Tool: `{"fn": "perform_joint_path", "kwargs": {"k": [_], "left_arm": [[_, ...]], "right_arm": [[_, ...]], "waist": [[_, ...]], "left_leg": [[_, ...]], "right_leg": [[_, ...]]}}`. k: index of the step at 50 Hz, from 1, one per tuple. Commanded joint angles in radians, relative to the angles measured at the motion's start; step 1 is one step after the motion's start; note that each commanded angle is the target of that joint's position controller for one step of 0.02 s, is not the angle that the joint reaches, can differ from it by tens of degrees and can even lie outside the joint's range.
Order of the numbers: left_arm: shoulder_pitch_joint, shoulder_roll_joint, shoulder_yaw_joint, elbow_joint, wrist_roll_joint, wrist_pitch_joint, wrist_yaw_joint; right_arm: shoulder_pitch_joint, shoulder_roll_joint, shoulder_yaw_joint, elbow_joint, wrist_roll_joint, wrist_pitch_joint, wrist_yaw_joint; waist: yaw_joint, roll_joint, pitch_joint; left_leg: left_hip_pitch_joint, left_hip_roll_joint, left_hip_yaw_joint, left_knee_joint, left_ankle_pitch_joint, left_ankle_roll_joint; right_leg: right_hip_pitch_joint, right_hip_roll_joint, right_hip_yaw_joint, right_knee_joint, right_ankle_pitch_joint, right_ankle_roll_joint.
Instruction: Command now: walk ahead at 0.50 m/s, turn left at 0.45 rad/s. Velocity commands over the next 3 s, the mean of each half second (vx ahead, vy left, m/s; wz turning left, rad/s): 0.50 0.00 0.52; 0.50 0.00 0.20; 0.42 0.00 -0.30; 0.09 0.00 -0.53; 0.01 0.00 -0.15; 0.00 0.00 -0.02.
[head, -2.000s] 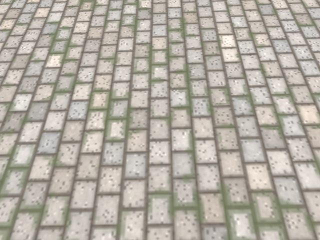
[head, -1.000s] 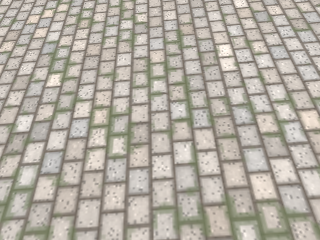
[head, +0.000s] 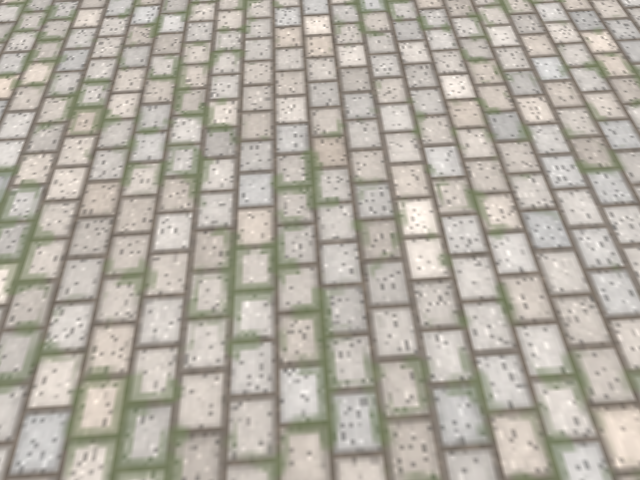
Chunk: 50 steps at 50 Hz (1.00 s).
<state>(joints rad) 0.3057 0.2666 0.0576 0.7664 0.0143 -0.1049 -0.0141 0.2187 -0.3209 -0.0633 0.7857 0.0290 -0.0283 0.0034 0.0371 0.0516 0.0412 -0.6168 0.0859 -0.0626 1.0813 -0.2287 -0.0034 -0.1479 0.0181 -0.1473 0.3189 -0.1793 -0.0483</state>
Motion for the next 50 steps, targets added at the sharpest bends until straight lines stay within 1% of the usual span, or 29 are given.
{"fn": "perform_joint_path", "kwargs": {"k": [1, 5, 8, 10, 12, 13, 14, 15, 16, 17, 18, 19, 20, 21, 24, 29, 32, 34, 37, 38, 39, 40, 41, 42, 43, 44, 45, 47, 50], "left_arm": [[-0.069, 0.134, 0.037, -0.056, 0.001, -0.021, 0.012], [-0.034, 0.172, 0.049, -0.030, -0.008, -0.005, 0.025], [0.010, 0.192, 0.059, -0.002, -0.023, 0.015, 0.025], [0.015, 0.207, 0.065, 0.008, -0.034, 0.031, 0.026], [-0.003, 0.237, 0.073, 0.004, -0.042, 0.046, 0.032], [-0.016, 0.246, 0.075, 0.000, -0.046, 0.056, 0.035], [-0.030, 0.234, 0.068, -0.006, -0.049, 0.060, 0.038], [-0.007, 0.178, 0.045, -0.026, -0.020, 0.052, 0.040], [0.080, 0.045, 0.003, -0.082, 0.005, 0.021, 0.027], [-0.050, 0.141, 0.015, -0.096, -0.036, -0.015, 0.015], [-0.129, 0.176, 0.025, -0.124, -0.066, -0.033, 0.010], [-0.130, 0.164, 0.021, -0.117, -0.048, -0.041, 0.018], [-0.124, 0.169, 0.027, -0.106, -0.018, -0.040, 0.024], [-0.101, 0.173, 0.032, -0.102, -0.009, -0.030, 0.023], [-0.092, 0.134, 0.025, -0.102, 0.002, -0.001, 0.019], [-0.260, 0.071, -0.005, -0.136, -0.006, 0.000, 0.005], [-0.343, 0.084, -0.005, -0.158, -0.021, -0.011, -0.011], [-0.371, 0.102, 0.000, -0.172, -0.021, -0.017, -0.020], [-0.329, 0.125, 0.010, -0.169, -0.020, -0.022, -0.026], [-0.269, 0.140, 0.019, -0.156, -0.019, -0.023, -0.024], [-0.148, 0.168, 0.036, -0.122, -0.016, -0.025, -0.018], [0.016, 0.214, 0.048, -0.098, -0.003, -0.025, -0.013], [0.121, 0.293, 0.072, -0.067, 0.003, -0.017, -0.014], [0.142, 0.208, 0.051, -0.050, -0.026, -0.013, -0.022], [0.069, 0.158, 0.034, -0.060, -0.032, -0.009, -0.017], [0.004, 0.141, 0.026, -0.072, -0.020, -0.001, -0.013], [-0.038, 0.122, 0.017, -0.071, -0.013, 0.002, -0.014], [-0.067, 0.105, 0.009, -0.070, -0.003, -0.005, -0.014], [-0.051, 0.134, 0.016, -0.047, -0.017, -0.013, -0.011]], "right_arm": [[0.010, -0.017, -0.003, -0.062, -0.006, 0.001, 0.008], [-0.124, 0.005, 0.010, -0.108, -0.010, -0.010, 0.036], [-0.203, -0.002, 0.010, -0.150, -0.007, -0.010, 0.051], [-0.222, -0.015, 0.005, -0.175, -0.007, -0.009, 0.060], [-0.168, -0.048, -0.014, -0.181, -0.007, -0.003, 0.062], [-0.071, -0.080, -0.034, -0.162, -0.004, 0.001, 0.059], [0.091, -0.133, -0.067, -0.120, -0.001, 0.005, 0.047], [0.230, -0.225, -0.100, -0.089, 0.002, 0.018, 0.024], [0.173, -0.315, -0.104, -0.112, 0.002, 0.003, 0.023], [0.189, -0.220, -0.079, -0.135, -0.003, -0.014, 0.031], [0.154, -0.169, -0.064, -0.125, -0.008, -0.029, 0.034], [0.095, -0.139, -0.054, -0.129, -0.005, -0.035, 0.033], [0.034, -0.105, -0.044, -0.141, -0.006, -0.035, 0.030], [0.004, -0.088, -0.036, -0.157, -0.020, -0.036, 0.024], [0.010, -0.104, -0.040, -0.150, -0.019, -0.041, 0.008], [0.087, -0.113, -0.035, -0.100, -0.014, -0.037, -0.013], [0.146, -0.126, -0.034, -0.068, -0.011, -0.037, -0.012], [0.172, -0.126, -0.034, -0.050, -0.009, -0.033, -0.013], [0.172, -0.135, -0.039, -0.034, -0.012, -0.021, -0.019], [0.154, -0.139, -0.040, -0.036, -0.013, -0.018, -0.019], [0.138, -0.126, -0.033, -0.041, -0.017, -0.014, -0.018], [0.131, -0.090, -0.016, -0.063, -0.031, -0.013, -0.017], [0.281, -0.004, 0.010, -0.067, -0.018, -0.029, -0.013], [0.258, -0.055, 0.007, -0.059, -0.006, -0.042, -0.009], [0.146, -0.123, -0.012, -0.080, 0.011, -0.047, -0.006], [0.067, -0.117, -0.008, -0.102, 0.006, -0.052, -0.005], [0.025, -0.102, -0.009, -0.112, -0.011, -0.054, -0.004], [0.062, -0.074, -0.010, -0.098, -0.019, -0.046, -0.002], [0.052, -0.034, 0.001, -0.101, -0.026, -0.034, -0.005]], "waist": [[-0.034, -0.105, 0.001], [0.017, -0.082, 0.040], [0.042, -0.078, 0.066], [0.031, -0.091, 0.061], [-0.018, -0.129, -0.002], [-0.077, -0.137, -0.061], [-0.167, -0.117, -0.145], [-0.208, 0.014, -0.228], [-0.070, 0.220, -0.326], [-0.159, 0.076, -0.375], [-0.155, 0.038, -0.227], [-0.106, -0.038, -0.152], [-0.068, -0.046, -0.105], [-0.037, -0.020, -0.096], [-0.017, -0.021, -0.079], [-0.093, 0.016, -0.038], [-0.133, 0.024, -0.008], [-0.138, 0.026, 0.007], [-0.103, 0.051, 0.005], [-0.066, 0.059, -0.026], [-0.001, 0.041, -0.108], [0.067, -0.019, -0.259], [0.032, -0.288, -0.409], [0.054, -0.314, -0.406], [0.064, -0.205, -0.227], [0.043, -0.118, -0.139], [0.017, -0.081, -0.056], [-0.030, -0.125, -0.047], [-0.041, -0.128, -0.038]], "left_leg": [[-0.062, 0.043, -0.047, -0.118, 0.144, -0.009], [-0.032, 0.027, 0.034, -0.333, 0.278, 0.004], [-0.060, 0.016, 0.069, -0.413, 0.237, 0.032], [-0.051, -0.007, 0.102, -0.444, 0.160, 0.061], [0.065, -0.072, 0.160, -0.443, 0.057, 0.101], [0.190, -0.116, 0.185, -0.453, 0.027, 0.127], [0.428, -0.160, 0.183, -0.519, 0.081, 0.166], [0.726, -0.026, -0.052, -0.539, 0.102, 0.226], [1.002, 0.206, -0.644, -0.659, -0.101, 0.426], [1.013, 0.244, -0.758, -0.796, -0.198, 0.419], [0.905, 0.219, -0.611, -0.814, -0.122, 0.372], [0.762, 0.173, -0.492, -0.805, -0.010, 0.335], [0.637, 0.131, -0.395, -0.811, 0.107, 0.311], [0.560, 0.105, -0.347, -0.830, 0.189, 0.305], [0.451, 0.073, -0.248, -0.860, 0.358, 0.310], [0.400, -0.001, -0.113, -0.863, 0.312, 0.229], [0.447, 0.042, -0.155, -0.858, 0.211, 0.224], [0.538, 0.084, -0.193, -0.816, 0.229, 0.220], [0.635, 0.128, -0.226, -0.751, 0.364, 0.196], [0.642, 0.112, -0.211, -0.685, 0.513, 0.182], [0.620, 0.061, -0.169, -0.542, 0.641, 0.159], [0.475, 0.005, -0.129, -0.294, 0.508, 0.126], [0.093, -0.167, -0.049, 0.095, -0.018, 0.040], [-0.072, -0.169, -0.115, 0.215, -0.336, 0.034], [-0.147, -0.108, -0.112, 0.259, -0.271, 0.040], [-0.134, -0.058, -0.067, 0.225, -0.188, 0.044], [-0.117, -0.025, -0.046, 0.150, -0.135, 0.039], [-0.020, 0.014, -0.038, 0.060, -0.074, 0.029], [-0.024, 0.029, -0.006, -0.055, -0.025, 0.000]], "right_leg": [[0.037, -0.280, 0.131, -0.200, 0.219, -0.146], [0.073, -0.274, 0.018, -0.207, 0.234, -0.124], [0.172, -0.300, -0.016, -0.175, 0.270, -0.112], [0.237, -0.315, -0.038, -0.115, 0.404, -0.096], [0.268, -0.313, -0.065, 0.026, 0.744, -0.073], [0.254, -0.298, -0.081, 0.171, 0.865, -0.058], [0.160, -0.259, -0.107, 0.386, 0.832, -0.024], [-0.106, -0.207, -0.103, 0.703, 0.415, 0.027], [-0.530, 0.009, 0.052, 1.019, -0.431, 0.085], [-0.639, -0.008, 0.242, 1.088, -0.417, 0.067], [-0.698, -0.051, 0.236, 1.045, -0.309, 0.044], [-0.649, -0.096, 0.234, 0.960, -0.223, 0.037], [-0.581, -0.123, 0.233, 0.876, -0.174, 0.046], [-0.513, -0.140, 0.241, 0.840, -0.137, 0.055], [-0.465, -0.134, 0.206, 0.726, -0.076, 0.099], [-0.403, -0.090, 0.168, 0.355, 0.263, 0.117], [-0.392, -0.069, 0.172, 0.247, 0.332, 0.096], [-0.436, -0.066, 0.184, 0.202, 0.280, 0.068], [-0.413, -0.055, 0.179, 0.172, 0.151, 0.020], [-0.326, -0.031, 0.155, 0.155, 0.118, -0.002], [-0.151, -0.017, 0.133, 0.135, 0.156, -0.035], [0.135, -0.142, 0.261, 0.184, 0.204, -0.099], [0.518, -0.368, 0.700, 0.135, 0.029, -0.269], [0.540, -0.412, 0.921, -0.007, -0.199, -0.284], [0.407, -0.381, 0.793, -0.031, -0.270, -0.234], [0.267, -0.339, 0.669, -0.048, -0.210, -0.203], [0.142, -0.297, 0.581, -0.079, -0.103, -0.195], [0.038, -0.244, 0.481, -0.122, 0.042, -0.182], [-0.003, -0.231, 0.382, -0.166, 0.189, -0.203]]}}
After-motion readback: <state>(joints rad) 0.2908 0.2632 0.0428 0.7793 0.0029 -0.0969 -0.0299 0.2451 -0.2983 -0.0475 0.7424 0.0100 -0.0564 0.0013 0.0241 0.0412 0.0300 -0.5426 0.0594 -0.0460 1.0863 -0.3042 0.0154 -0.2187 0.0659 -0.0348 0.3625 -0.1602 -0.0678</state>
